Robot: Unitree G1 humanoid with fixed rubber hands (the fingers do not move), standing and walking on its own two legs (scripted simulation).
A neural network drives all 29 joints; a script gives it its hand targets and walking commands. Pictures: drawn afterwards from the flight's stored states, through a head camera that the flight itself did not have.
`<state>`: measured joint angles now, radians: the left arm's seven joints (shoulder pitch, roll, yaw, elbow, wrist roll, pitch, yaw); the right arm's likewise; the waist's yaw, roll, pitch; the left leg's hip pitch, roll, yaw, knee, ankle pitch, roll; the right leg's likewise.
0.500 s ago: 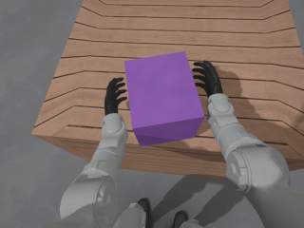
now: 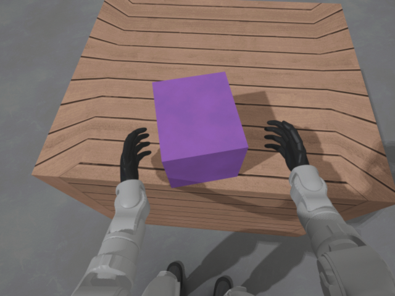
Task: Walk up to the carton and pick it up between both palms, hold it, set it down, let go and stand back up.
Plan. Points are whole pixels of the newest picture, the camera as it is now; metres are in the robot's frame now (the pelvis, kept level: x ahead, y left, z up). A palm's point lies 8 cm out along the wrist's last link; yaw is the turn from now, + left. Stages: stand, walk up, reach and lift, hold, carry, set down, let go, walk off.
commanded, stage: set down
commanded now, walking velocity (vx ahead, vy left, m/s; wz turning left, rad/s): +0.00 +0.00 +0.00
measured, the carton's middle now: (197, 132) +0.46 +0.07 -0.02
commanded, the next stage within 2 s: none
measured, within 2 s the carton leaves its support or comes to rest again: neither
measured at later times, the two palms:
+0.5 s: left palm (128, 180) +0.32 +0.19 +0.00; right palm (309, 171) +0.37 -0.16 +0.00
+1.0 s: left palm (123, 220) +0.24 +0.18 +0.01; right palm (341, 232) +0.27 -0.21 +0.00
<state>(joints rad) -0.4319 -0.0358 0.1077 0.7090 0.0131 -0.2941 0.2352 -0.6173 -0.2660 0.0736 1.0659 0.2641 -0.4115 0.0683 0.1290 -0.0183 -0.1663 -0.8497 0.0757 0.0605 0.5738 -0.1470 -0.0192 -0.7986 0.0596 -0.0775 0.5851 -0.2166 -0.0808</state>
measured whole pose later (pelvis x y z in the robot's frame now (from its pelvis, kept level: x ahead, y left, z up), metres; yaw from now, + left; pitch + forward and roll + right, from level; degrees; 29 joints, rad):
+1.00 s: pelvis +0.03 -0.01 +0.03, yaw +2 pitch +3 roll +1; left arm 0.16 -0.04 0.03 0.33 0.09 -0.22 0.23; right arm 0.05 -0.30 0.19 0.74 0.36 -0.54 0.12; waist 0.04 -0.07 0.00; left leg -0.28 0.04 0.03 0.39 -0.16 -0.04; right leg -0.23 0.05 -0.07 0.42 -0.25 -0.09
